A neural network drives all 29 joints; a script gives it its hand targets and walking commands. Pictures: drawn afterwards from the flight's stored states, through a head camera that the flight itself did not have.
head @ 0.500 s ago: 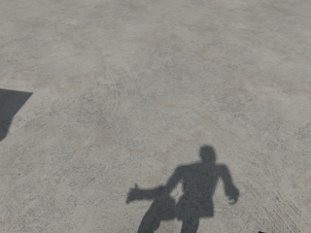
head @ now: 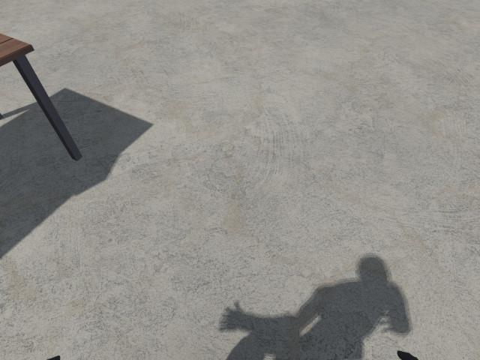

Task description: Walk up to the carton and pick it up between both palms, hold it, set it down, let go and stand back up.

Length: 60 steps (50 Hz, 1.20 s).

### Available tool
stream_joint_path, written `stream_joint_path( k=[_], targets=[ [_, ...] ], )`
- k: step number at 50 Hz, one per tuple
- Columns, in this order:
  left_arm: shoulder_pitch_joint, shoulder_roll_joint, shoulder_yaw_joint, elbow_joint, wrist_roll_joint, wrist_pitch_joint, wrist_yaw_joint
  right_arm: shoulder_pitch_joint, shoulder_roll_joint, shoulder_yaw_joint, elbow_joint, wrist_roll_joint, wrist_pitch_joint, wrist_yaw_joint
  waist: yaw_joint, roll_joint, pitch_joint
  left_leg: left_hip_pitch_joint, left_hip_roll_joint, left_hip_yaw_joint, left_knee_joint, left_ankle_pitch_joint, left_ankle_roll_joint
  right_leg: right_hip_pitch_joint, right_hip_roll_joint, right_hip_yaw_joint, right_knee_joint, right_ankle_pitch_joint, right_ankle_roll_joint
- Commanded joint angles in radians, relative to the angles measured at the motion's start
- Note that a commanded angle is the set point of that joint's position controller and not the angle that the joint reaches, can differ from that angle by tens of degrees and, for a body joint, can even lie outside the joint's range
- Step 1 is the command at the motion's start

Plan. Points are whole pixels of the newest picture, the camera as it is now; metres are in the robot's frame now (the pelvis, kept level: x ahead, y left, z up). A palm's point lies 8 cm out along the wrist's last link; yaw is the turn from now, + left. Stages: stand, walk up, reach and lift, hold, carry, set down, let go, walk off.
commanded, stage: walk up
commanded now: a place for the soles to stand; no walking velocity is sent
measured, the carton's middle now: out of the picture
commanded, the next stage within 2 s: none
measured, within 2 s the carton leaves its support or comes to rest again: neither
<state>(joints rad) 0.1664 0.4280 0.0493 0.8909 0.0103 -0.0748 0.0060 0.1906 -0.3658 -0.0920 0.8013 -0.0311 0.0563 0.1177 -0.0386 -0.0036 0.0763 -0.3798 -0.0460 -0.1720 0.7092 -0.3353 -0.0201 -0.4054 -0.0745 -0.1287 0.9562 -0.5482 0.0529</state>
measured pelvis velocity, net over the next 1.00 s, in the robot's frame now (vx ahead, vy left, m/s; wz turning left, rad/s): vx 0.30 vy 0.14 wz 0.50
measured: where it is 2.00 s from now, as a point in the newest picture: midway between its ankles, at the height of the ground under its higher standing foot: (129, 311)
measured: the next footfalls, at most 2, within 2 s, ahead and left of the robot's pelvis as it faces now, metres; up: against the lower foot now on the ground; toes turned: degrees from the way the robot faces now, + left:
right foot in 0.06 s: +0.10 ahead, -0.09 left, +0.00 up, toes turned -5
left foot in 0.48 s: +0.19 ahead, +0.27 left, +0.00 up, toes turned +14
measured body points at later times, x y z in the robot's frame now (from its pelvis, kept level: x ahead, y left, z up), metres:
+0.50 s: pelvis +0.15 +0.07 +0.00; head +0.18 +0.07 +0.44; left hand +0.13 +0.42 -0.10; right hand +0.40 -0.16 -0.10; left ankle +0.16 +0.25 -0.72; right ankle +0.06 -0.08 -0.71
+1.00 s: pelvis +0.30 +0.14 +0.02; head +0.33 +0.10 +0.47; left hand +0.22 +0.47 -0.04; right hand +0.53 -0.07 -0.12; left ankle +0.19 +0.34 -0.64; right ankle +0.32 +0.05 -0.72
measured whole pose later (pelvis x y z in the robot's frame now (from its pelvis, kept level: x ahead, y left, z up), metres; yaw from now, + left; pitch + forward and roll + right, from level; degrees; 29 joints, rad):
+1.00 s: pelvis +0.30 +0.14 +0.02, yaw +28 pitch -4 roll +2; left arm 0.23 0.39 0.05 0.89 0.01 -0.11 -0.01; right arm 0.23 -0.40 -0.09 0.81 -0.03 0.04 0.10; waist 0.02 0.09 0.08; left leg -0.40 0.08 -0.13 0.99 -0.28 0.00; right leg -0.12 -0.11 -0.22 0.54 -0.34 -0.03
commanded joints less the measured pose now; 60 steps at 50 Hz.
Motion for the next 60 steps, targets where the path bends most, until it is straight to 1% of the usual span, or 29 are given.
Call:
stream_joint_path(
  k=[1,2,3,4,5,9,13,18,20,22,23,24,25,26,29,30,34,35,36,37,38,41,42,46,47,56,57,59,60],
  targets=[
    [0.109,0.188,0.084,-0.048,-0.026,-0.062,0.022,-0.14,-0.266,-0.062,-0.171,0.007,-0.027,-0.006,0.071,0.207,-0.205,-0.004,0.183,-0.376,-0.207,0.385,0.275,0.195,0.049,0.141,-0.419,0.09,-0.114],
    [0.217,0.246,0.102,-0.013,-0.011,-0.063,0.031,-0.197,-0.251,-0.049,-0.192,0.012,-0.029,0.002,0.15,0.127,-0.247,-0.244,0.103,-0.264,-0.113,0.234,0.191,0.496,0.017,0.152,-0.574,0.243,-0.129],
    [0.306,0.339,0.137,0.018,0.008,-0.059,0.044,-0.175,-0.131,-0.018,-0.197,0.016,-0.038,0.001,0.18,-0.119,-0.296,-0.45,-0.052,-0.075,0.127,-0.094,0.106,0.761,-0.196,0.346,-0.666,0.254,-0.174],
    [0.282,0.39,0.151,-0.004,0.018,-0.05,0.056,-0.133,-0.146,-0.014,-0.154,-0.001,-0.036,-0.009,0.193,-0.144,-0.29,-0.529,-0.039,0.031,0.309,-0.159,0.045,0.726,-0.465,0.56,-0.752,0.176,-0.16],
    [0.151,0.357,0.141,-0.038,0.011,-0.043,0.051,-0.069,-0.233,-0.031,-0.112,-0.009,-0.025,-0.016,0.122,-0.017,-0.289,-0.501,0.062,0.032,0.348,-0.126,0.036,0.67,-0.51,0.545,-0.734,0.162,-0.176],
    [0.082,0.276,0.118,-0.056,0.014,-0.052,0.036,-0.09,-0.239,-0.04,-0.097,-0.003,-0.028,0.009,0.094,-0.138,-0.129,-0.38,0.135,0.09,0.29,-0.017,0.02,0.539,-0.315,0.129,-0.627,0.693,-0.081],
    [0.107,0.273,0.109,-0.047,0.012,-0.037,0.016,-0.192,-0.178,-0.039,-0.134,0.018,-0.024,0.014,0.13,-0.163,-0.066,-0.307,0.167,0.178,0.15,0.034,0.007,0.524,-0.288,0.003,-0.634,0.745,-0.149],
    [0.077,0.298,0.108,-0.062,0.015,-0.039,0.011,-0.235,-0.17,-0.034,-0.129,0.011,-0.032,0.024,0.098,-0.115,0.005,-0.187,0.171,0.24,0.042,0.093,0.018,0.394,-0.312,-0.104,-0.624,0.722,-0.169],
    [0.056,0.303,0.11,-0.077,0.005,-0.027,0.007,-0.212,-0.19,-0.039,-0.108,0.01,-0.037,0.025,0.077,-0.132,-0.006,-0.088,0.15,0.249,-0.078,0.046,0.02,0.388,-0.264,-0.131,-0.544,0.728,-0.173],
    [0.022,0.3,0.113,-0.075,-0.017,-0.011,0.003,0.008,-0.207,-0.065,-0.062,0.008,-0.05,0.011,-0.035,-0.081,-0.157,0.173,0.034,0.339,-0.17,0.095,0.064,0.355,-0.193,-0.18,-0.291,0.876,-0.164],
    [0.002,0.265,0.097,-0.093,-0.018,0.003,0.001,0.158,-0.227,-0.084,-0.007,-0.004,-0.05,-0.008,-0.12,0.028,-0.287,0.351,-0.031,0.299,-0.262,0.111,0.093,0.322,-0.144,-0.189,0.004,0.825,-0.148],
    [-0.03,0.198,0.072,-0.127,-0.007,-0.005,-0.002,0.237,-0.315,-0.117,0.002,-0.015,-0.046,-0.024,-0.167,0.162,-0.252,0.529,0.03,0.065,-0.252,0.107,0.18,0.018,-0.079,-0.159,0.218,0.597,-0.088],
    [-0.062,0.142,0.063,-0.16,-0.003,-0.023,-0.013,0.242,-0.411,-0.143,0.012,-0.008,-0.044,-0.042,-0.141,0.368,-0.207,0.632,0.211,-0.294,-0.297,0.251,0.262,-0.269,0.057,-0.113,0.374,0.03,-0.04],
    [-0.054,0.181,0.055,-0.198,-0.026,-0.034,-0.005,0.181,-0.418,-0.125,-0.023,0.018,-0.049,-0.044,-0.116,0.337,-0.268,0.748,0.277,-0.612,-0.361,0.376,0.381,-0.42,0.115,0.041,0.395,-0.077,-0.023],
    [-0.112,0.195,0.047,-0.181,-0.031,-0.068,-0.017,0.116,-0.31,-0.087,-0.046,0.027,-0.054,-0.078,-0.075,0.219,-0.163,0.57,0.216,-0.272,-0.231,0.727,0.294,-0.374,-0.014,0.107,0.177,0.022,-0.054],
    [-0.078,0.197,0.048,-0.16,-0.029,-0.068,-0.018,0.067,-0.297,-0.071,-0.075,0.028,-0.057,-0.08,-0.036,0.167,-0.169,0.443,0.211,-0.265,-0.213,0.701,0.285,-0.263,-0.05,0.147,0.08,0.046,-0.066],
    [0.123,0.188,0.075,-0.075,-0.012,-0.081,-0.001,-0.1,-0.261,-0.05,-0.16,0.013,-0.064,-0.053,0.078,0.258,-0.119,-0.085,0.222,-0.317,-0.142,0.415,0.262,0.164,-0.009,0.18,-0.327,0.099,-0.117],
    [0.287,0.203,0.09,-0.009,-0.012,-0.086,0.008,-0.156,-0.214,-0.042,-0.181,0.016,-0.062,-0.049,0.17,0.105,-0.195,-0.289,0.16,-0.27,-0.009,0.236,0.194,0.486,-0.024,0.207,-0.498,0.292,-0.123],
    [0.41,0.316,0.135,0.022,0.014,-0.082,0.025,-0.099,-0.087,0.002,-0.187,0.022,-0.076,-0.047,0.223,-0.221,-0.309,-0.424,-0.056,-0.038,0.252,-0.148,0.115,0.708,-0.21,0.336,-0.601,0.249,-0.113],
    [0.312,0.36,0.15,0.004,0.019,-0.072,0.033,-0.054,-0.097,0.004,-0.156,0.014,-0.068,-0.048,0.183,-0.227,-0.264,-0.483,-0.044,0.026,0.41,-0.178,0.054,0.62,-0.477,0.615,-0.776,-0.062,-0.132],
    [0.206,0.368,0.146,-0.038,0.015,-0.067,0.032,-0.002,-0.23,-0.032,-0.103,0.006,-0.055,-0.051,0.146,-0.098,-0.242,-0.461,0.036,0.01,0.46,-0.115,0.038,0.549,-0.538,0.667,-0.813,-0.199,-0.146],
    [0.078,0.298,0.12,-0.063,0.028,-0.078,0.025,-0.007,-0.272,-0.055,-0.078,-0.006,-0.05,-0.036,0.08,-0.072,-0.003,-0.384,0.14,0.019,0.429,0.005,0.02,0.317,-0.411,0.372,-0.779,0.03,-0.128],
    [0.07,0.276,0.115,-0.067,0.012,-0.077,0.021,0.053,-0.251,-0.055,-0.046,0.003,-0.049,-0.029,0.051,-0.082,0.026,-0.327,0.139,0.035,0.391,0.072,0.017,0.306,-0.341,0.235,-0.757,0.17,-0.063],
    [0.122,0.214,0.095,-0.058,0.012,-0.076,0.009,0.01,-0.167,-0.042,-0.061,0.011,-0.049,-0.016,0.08,-0.173,-0.045,-0.223,0.142,0.158,0.259,0.119,0.006,0.429,-0.277,0.001,-0.663,0.756,-0.085],
    [0.093,0.231,0.105,-0.07,0.013,-0.072,0.006,-0.018,-0.166,-0.034,-0.081,0.013,-0.045,-0.015,0.085,-0.189,-0.023,-0.265,0.15,0.159,0.231,0.099,-0.015,0.459,-0.272,-0.023,-0.64,0.777,-0.148],
    [0.091,0.298,0.107,-0.099,-0.01,-0.034,0.001,-0.122,-0.19,-0.037,-0.088,-0.008,-0.057,-0.004,0.104,-0.13,-0.03,-0.099,0.118,0.271,-0.086,0.03,0.025,0.441,-0.256,-0.091,-0.501,0.728,-0.181],
    [0.048,0.305,0.102,-0.096,-0.007,-0.027,0.001,-0.038,-0.202,-0.05,-0.069,-0.007,-0.058,-0.011,0.04,-0.173,-0.064,0.0,0.101,0.262,-0.119,0.039,0.054,0.38,-0.282,-0.109,-0.431,0.749,-0.172],
    [0.009,0.241,0.092,-0.133,-0.01,-0.011,0.007,0.226,-0.253,-0.075,0.01,-0.023,-0.072,-0.034,-0.095,0.062,-0.218,0.31,-0.01,0.217,-0.284,0.075,0.119,0.291,-0.158,-0.135,0.052,0.743,-0.134],
    [0.009,0.157,0.053,-0.164,-0.007,-0.016,0.002,0.277,-0.351,-0.116,0.018,-0.028,-0.082,-0.054,-0.12,0.28,-0.21,0.449,0.125,-0.08,-0.285,0.179,0.189,0.026,-0.077,-0.081,0.248,0.474,-0.092]
  ],
)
